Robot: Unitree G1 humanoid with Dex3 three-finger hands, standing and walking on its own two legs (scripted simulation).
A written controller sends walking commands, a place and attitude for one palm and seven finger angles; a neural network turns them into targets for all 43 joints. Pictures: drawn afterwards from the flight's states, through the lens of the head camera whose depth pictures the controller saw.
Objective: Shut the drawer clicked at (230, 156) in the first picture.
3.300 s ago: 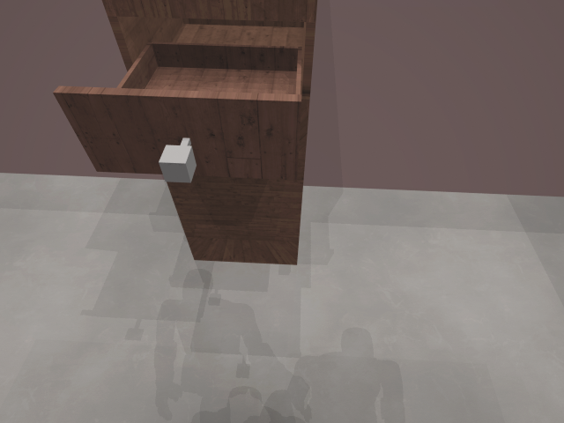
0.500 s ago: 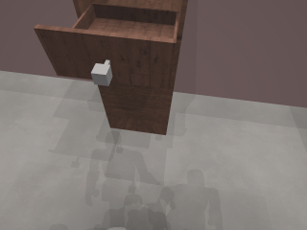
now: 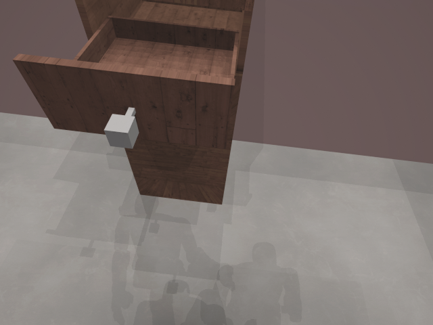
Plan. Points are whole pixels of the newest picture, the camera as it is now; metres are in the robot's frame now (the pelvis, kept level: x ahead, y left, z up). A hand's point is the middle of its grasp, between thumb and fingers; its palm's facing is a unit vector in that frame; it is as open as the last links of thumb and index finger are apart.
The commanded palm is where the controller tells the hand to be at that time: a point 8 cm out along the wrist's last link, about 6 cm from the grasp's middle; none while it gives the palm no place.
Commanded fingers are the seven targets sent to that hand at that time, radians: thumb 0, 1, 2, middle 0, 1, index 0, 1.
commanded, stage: take the last steps up to it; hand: left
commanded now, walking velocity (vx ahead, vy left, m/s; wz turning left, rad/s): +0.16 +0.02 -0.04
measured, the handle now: (126, 123) +0.43 +0.22 +0.11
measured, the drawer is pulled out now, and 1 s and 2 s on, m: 0.29 0.29 0.29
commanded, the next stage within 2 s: come to a stop and stand still in 0.10 s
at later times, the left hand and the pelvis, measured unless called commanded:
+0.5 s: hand (142, 323) +0.14 +0.16 -0.18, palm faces +0.06 -0.97 -0.22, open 7.3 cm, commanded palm none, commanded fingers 0.00 0.90 0.90 -0.20 -0.30 -0.20 -0.30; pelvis +0.10 -0.02 +0.00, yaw +0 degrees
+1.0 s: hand (114, 312) +0.15 +0.22 -0.16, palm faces +0.02 -0.96 -0.29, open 7.4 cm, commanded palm none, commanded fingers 0.00 0.90 0.90 -0.20 -0.30 -0.20 -0.30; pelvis +0.08 +0.02 -0.01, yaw -2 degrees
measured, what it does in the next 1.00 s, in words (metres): steps on the spot: right foot, then left foot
